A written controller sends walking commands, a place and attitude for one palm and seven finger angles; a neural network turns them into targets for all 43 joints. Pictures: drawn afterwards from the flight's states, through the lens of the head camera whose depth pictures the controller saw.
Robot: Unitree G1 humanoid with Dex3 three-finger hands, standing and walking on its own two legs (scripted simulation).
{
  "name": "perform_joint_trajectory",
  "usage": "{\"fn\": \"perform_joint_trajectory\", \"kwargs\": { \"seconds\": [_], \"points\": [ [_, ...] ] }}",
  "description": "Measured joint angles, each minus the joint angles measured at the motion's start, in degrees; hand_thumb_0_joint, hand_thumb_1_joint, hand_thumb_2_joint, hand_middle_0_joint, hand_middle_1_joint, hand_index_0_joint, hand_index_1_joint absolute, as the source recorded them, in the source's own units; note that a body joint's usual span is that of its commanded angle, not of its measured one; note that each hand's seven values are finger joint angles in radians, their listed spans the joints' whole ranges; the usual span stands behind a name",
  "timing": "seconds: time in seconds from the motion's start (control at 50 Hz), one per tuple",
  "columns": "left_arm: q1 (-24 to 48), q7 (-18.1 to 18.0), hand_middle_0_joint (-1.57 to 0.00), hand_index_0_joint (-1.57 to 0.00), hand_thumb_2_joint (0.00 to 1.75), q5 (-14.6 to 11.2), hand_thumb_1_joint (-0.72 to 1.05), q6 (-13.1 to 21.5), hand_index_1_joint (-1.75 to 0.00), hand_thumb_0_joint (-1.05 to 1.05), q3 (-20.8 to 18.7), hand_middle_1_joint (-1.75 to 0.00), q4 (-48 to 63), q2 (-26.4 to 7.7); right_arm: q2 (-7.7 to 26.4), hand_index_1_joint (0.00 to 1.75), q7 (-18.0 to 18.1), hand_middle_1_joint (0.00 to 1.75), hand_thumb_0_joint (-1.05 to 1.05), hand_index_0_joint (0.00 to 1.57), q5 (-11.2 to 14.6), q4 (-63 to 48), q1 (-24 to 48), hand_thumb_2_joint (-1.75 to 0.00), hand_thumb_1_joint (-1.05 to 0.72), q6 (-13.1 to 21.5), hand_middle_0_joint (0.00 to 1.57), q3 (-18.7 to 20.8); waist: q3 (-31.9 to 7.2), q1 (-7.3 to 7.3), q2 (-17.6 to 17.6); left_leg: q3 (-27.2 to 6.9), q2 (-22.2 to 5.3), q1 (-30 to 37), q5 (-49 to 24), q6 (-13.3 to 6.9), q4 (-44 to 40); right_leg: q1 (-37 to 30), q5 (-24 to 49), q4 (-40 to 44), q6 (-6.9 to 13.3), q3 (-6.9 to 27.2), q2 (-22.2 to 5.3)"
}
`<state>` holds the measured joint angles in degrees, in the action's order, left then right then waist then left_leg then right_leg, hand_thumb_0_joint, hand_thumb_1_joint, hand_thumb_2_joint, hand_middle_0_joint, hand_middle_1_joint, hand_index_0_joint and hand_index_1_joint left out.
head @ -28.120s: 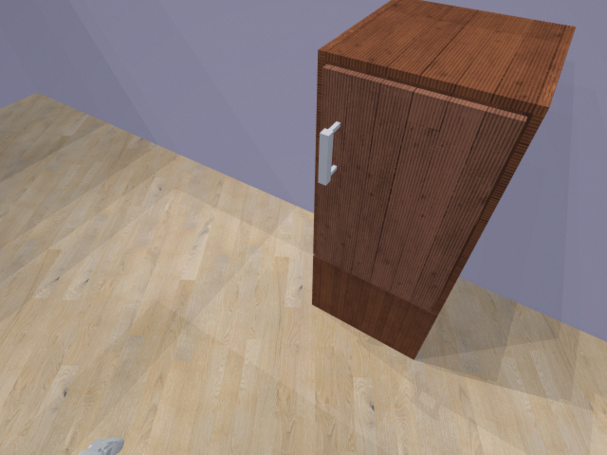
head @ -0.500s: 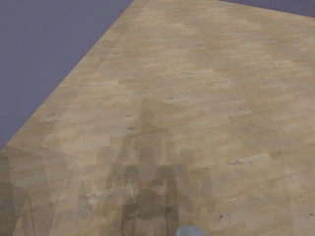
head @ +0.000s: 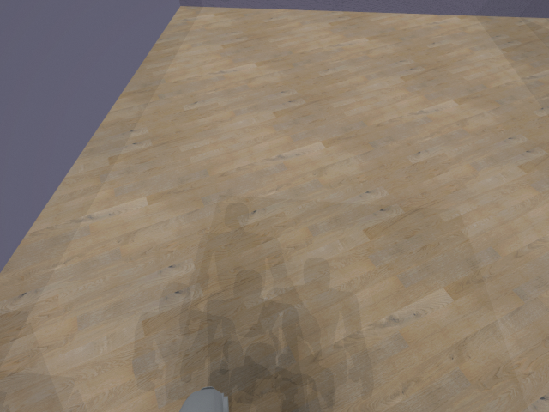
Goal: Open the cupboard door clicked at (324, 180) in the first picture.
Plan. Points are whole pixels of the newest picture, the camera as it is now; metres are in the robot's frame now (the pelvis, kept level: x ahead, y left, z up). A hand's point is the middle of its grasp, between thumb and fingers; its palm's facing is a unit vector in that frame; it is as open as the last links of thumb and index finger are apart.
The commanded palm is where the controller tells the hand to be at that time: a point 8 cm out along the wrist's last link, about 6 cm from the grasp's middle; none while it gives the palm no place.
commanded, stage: walk to a spot facing it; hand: left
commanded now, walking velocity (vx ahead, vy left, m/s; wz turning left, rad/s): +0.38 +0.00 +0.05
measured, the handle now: out of the picture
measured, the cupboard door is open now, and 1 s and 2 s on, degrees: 45 45 45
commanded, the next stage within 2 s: turn to face it in 0.36 s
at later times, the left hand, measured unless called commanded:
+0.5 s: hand (163, 340) +0.27 +0.22 -0.18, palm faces +0.00 -0.99 -0.16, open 7.3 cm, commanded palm none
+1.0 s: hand (179, 280) +0.41 +0.23 -0.20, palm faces +0.21 -0.96 -0.17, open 7.3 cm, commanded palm none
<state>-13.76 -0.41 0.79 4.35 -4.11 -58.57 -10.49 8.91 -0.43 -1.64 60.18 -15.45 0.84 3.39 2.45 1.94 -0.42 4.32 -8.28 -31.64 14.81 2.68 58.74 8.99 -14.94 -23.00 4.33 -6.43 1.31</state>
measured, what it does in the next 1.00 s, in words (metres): walks ahead: left foot, then right foot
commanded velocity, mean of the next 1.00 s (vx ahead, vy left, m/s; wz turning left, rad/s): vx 0.13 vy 0.00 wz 0.26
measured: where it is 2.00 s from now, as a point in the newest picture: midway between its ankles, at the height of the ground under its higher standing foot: (287, 352)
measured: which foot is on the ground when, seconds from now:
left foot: up 0.00-0.22, down 0.24-0.68, up 0.70-0.96, down 0.98-1.00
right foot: down 0.00-0.24, up 0.26-0.64, down 0.66-0.98, up 1.00-1.00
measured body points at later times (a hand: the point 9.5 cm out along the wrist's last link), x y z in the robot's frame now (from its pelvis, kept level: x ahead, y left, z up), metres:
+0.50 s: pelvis +0.23 +0.05 +0.00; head +0.26 +0.06 +0.45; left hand +0.27 +0.28 -0.16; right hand +0.24 -0.19 -0.15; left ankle +0.25 +0.13 -0.74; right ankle +0.27 -0.10 -0.67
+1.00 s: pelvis +0.35 +0.03 -0.03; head +0.38 +0.06 +0.42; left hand +0.40 +0.28 -0.19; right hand +0.47 -0.22 -0.16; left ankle +0.37 +0.13 -0.75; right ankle +0.36 -0.11 -0.74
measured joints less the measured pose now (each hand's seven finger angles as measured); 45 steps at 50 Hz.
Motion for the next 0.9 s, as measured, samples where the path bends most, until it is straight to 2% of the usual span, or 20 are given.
{"fn": "perform_joint_trajectory", "kwargs": {
  "seconds": [0.1,0.18,0.22,0.24,0.26,0.3,0.34,0.38,0.44,0.5,0.56,0.64,0.66,0.68,0.7,0.74,0.78,0.8,0.84,0.9],
  "points": [
    [-4.84,0.29,-0.2,-0.2,0.9,0.19,0.94,0.12,-0.3,-0.01,1.18,-0.3,-3.26,0.82,0.88,0.3,-0.71,0.3,0.01,0.19,0.2,-1.97,5.35,-0.9,-0.93,0.14,0.2,0.32,-0.34,-1.46,-0.31,0.8,0.79,-1.96,-4.53,-0.39,-10.21,-6.49,-2.29,3.89,-0.84,0.01,0.98],
    [-8.06,0.24,-0.2,-0.2,0.9,0.35,0.92,-0.14,-0.3,0.0,1.91,-0.3,-5.48,1.72,1.24,0.3,-1.31,0.3,0.01,0.19,0.4,-2.84,8.92,-0.9,-0.92,0.4,0.2,0.05,0.56,-3.17,0.64,1.91,2.44,0.51,-4.5,-1.82,-18.0,-11.45,-6.04,4.38,-2.18,0.03,0.62],
    [-9.69,0.25,-0.2,-0.2,0.9,0.37,0.92,-0.4,-0.3,0.0,2.03,-0.3,-6.55,2.05,1.23,0.3,-1.26,0.3,0.01,0.19,0.28,-3.42,10.22,-0.9,-0.92,1.01,0.2,-0.2,1.07,-3.63,1.72,2.96,3.99,3.56,-4.21,-2.83,-22.33,-12.82,-9.31,1.84,-3.15,0.29,-0.5],
    [-10.71,0.3,-0.2,-0.2,0.9,0.27,0.91,-0.64,-0.3,0.0,2.04,-0.3,-6.97,2.42,1.43,0.3,-1.15,0.3,0.01,0.19,0.1,-3.93,10.51,-0.9,-0.92,1.66,0.2,-0.42,1.11,-3.69,1.82,3.3,4.52,5.84,-4.8,-3.69,-24.84,-12.07,-11.64,-2.29,-3.43,0.57,-1.02],
    [-11.23,0.44,-0.2,-0.2,0.9,0.05,0.91,-1.13,-0.3,0.0,2.03,-0.3,-7.36,2.84,1.62,0.3,-0.88,0.3,0.01,0.19,-0.3,-4.38,10.78,-0.9,-0.91,2.47,0.2,-0.47,1.17,-3.47,1.58,3.56,4.46,6.13,-6.89,-5.28,-24.27,-9.14,-13.46,-10.11,-3.38,0.58,-1.54],
    [-10.4,0.71,-0.2,-0.2,0.9,-0.1,0.91,-2.12,-0.3,0.01,2.1,-0.3,-7.63,2.79,1.24,0.3,-0.2,0.3,0.01,0.2,-0.42,-4.95,10.56,-0.9,-0.91,3.25,0.2,-0.71,1.96,-3.42,2.3,4.68,4.66,6.53,-3.48,-6.66,-20.36,-0.45,-13.99,-30.93,-2.47,3.26,-2.1],
    [-8.52,0.88,-0.2,-0.2,0.9,0.23,0.91,-2.74,-0.3,0.01,1.75,-0.3,-7.14,2.35,0.63,0.3,0.34,0.3,0.0,0.2,-0.35,-4.77,8.93,-0.9,-0.91,3.29,0.2,-0.9,1.93,-3.54,2.81,5.57,5.08,8.81,-0.93,-6.56,-21.22,8.07,-10.38,-44.98,-2.18,4.49,-2.85],
    [-6.02,1.18,-0.2,-0.19,0.9,0.69,0.91,-3.06,-0.3,0.01,1.25,-0.3,-5.78,1.86,-0.08,0.3,0.89,0.3,0.0,0.2,-0.3,-3.72,6.59,-0.9,-0.91,3.35,0.2,-1.11,1.83,-3.61,2.93,5.97,5.69,11.91,-1.29,-5.76,-24.77,14.65,-5.99,-49.28,-2.54,4.77,-4.27],
    [-2.94,1.27,-0.2,-0.19,0.9,0.9,0.91,-3.28,-0.3,0.01,0.67,-0.3,-3.06,1.62,-0.17,0.3,1.91,0.3,0.0,0.2,0.17,-1.66,3.07,-0.9,-0.94,3.31,0.2,-0.45,1.21,-3.79,2.69,6.99,6.32,16.71,-2.07,-5.84,-30.66,21.54,-1.32,-46.2,-3.35,5.48,-6.11],
    [-0.6,0.89,-0.2,-0.19,0.9,1.13,0.92,-3.9,-0.3,0.02,0.06,-0.3,-1.44,0.86,0.2,0.3,1.66,0.3,0.0,0.2,0.2,0.01,-0.21,-0.9,-0.95,2.88,0.2,-0.68,0.57,-3.21,2.22,7.98,6.32,20.79,-2.11,-5.42,-34.97,24.59,2.7,-38.39,-4.09,5.04,-7.37],
    [1.72,0.91,-0.2,-0.19,0.9,0.87,0.93,-3.92,-0.3,0.02,0.2,-0.3,-0.62,-0.37,-0.11,0.3,1.47,0.3,0.0,0.2,0.25,1.55,-3.23,-0.9,-0.94,2.45,0.2,-1.15,0.59,-1.63,1.67,7.75,6.11,23.32,-1.15,-4.58,-36.58,23.04,5.47,-26.68,-4.66,3.72,-7.98],
    [4.49,0.76,-0.2,-0.19,0.9,0.74,0.92,-3.33,-0.3,0.01,0.93,-0.3,0.22,-1.38,-1.43,0.3,1.24,0.3,0.0,0.2,0.34,3.78,-6.95,-0.9,-0.92,1.19,0.2,-1.71,0.79,0.4,1.35,5.89,5.62,23.91,2.91,-2.77,-33.0,16.23,7.41,-13.6,-5.12,1.93,-6.99],
    [4.77,0.74,-0.2,-0.19,0.9,0.69,0.92,-2.97,-0.3,0.01,1.07,-0.3,0.6,-1.61,-1.91,0.3,1.11,0.3,0.0,0.2,0.46,4.23,-8.02,-0.9,-0.92,0.75,0.2,-1.78,0.51,0.67,1.73,5.33,5.79,23.48,4.57,-2.2,-30.95,13.84,8.78,-10.71,-5.07,1.55,-6.99],
    [5.07,0.58,-0.2,-0.19,0.9,0.71,0.92,-2.46,-0.3,0.01,1.12,-0.3,0.87,-1.53,-2.14,0.3,0.86,0.3,0.01,0.2,0.61,4.6,-8.79,-0.9,-0.92,0.24,0.2,-1.77,0.13,0.61,1.74,4.79,5.71,22.36,6.53,-1.79,-28.1,12.55,4.26,-9.8,-4.82,1.05,-7.14],
    [5.75,0.34,-0.2,-0.19,0.9,0.66,0.92,-2.11,-0.3,0.01,1.19,-0.3,0.98,-0.82,-1.91,0.3,0.64,0.3,0.01,0.2,0.73,4.87,-8.56,-0.9,-0.91,-0.5,0.2,-1.6,0.52,0.72,0.64,3.51,5.19,20.41,10.29,-1.54,-23.35,12.71,1.03,-11.17,-4.5,0.16,-6.81],
    [6.88,-0.02,-0.2,-0.19,0.9,0.57,0.91,-1.66,-0.3,0.01,1.57,-0.3,1.58,0.53,-1.64,0.3,0.63,0.3,0.01,0.2,0.91,4.82,-7.21,-0.9,-0.91,-1.87,0.2,-1.24,1.86,1.2,-0.48,0.99,5.6,14.99,16.36,-1.06,-10.17,12.07,-0.09,-12.47,-3.98,-1.81,-7.16],
    [7.05,-0.49,-0.2,-0.19,0.9,0.53,0.91,-1.76,-0.3,0.01,1.84,-0.3,2.28,1.54,-1.48,0.3,0.48,0.3,0.01,0.2,1.07,4.23,-5.53,-0.9,-0.91,-2.64,0.2,-0.93,2.49,1.13,-0.28,0.26,5.9,10.11,16.75,-0.54,0.1,10.27,-0.07,-11.58,-4.05,-3.51,-7.85],
    [6.8,-0.69,-0.2,-0.19,0.9,0.59,0.91,-2.05,-0.3,0.01,1.89,-0.3,2.49,1.97,-1.33,0.3,0.34,0.3,0.01,0.2,1.11,3.74,-4.63,-0.9,-0.91,-2.95,0.2,-0.73,2.4,1.01,-0.03,0.31,5.74,8.37,16.09,-0.37,2.37,9.31,-0.21,-10.82,-4.19,-4.29,-8.11],
    [6.21,-1.39,-0.2,-0.2,0.9,0.39,0.92,-2.37,-0.3,0.0,0.99,-0.3,3.19,2.1,-1.02,0.3,0.07,0.3,0.01,0.2,1.01,2.35,-2.73,-0.9,-0.91,-3.38,0.2,-0.41,1.8,0.71,0.72,0.8,5.13,6.19,14.44,-0.06,1.92,7.78,-0.48,-9.53,-4.52,-5.84,-8.64],
    [5.74,-1.3,-0.21,-0.2,0.9,0.96,0.93,-3.3,-0.3,-0.01,0.58,-0.3,3.73,0.91,-0.26,0.3,-0.33,0.3,0.01,0.19,0.8,-0.43,0.52,-0.9,-0.91,-3.53,0.2,0.0,1.21,0.22,2.19,2.17,4.41,5.71,11.98,0.05,-5.07,6.66,-1.64,-9.84,-5.27,-7.87,-9.8]
  ]
}}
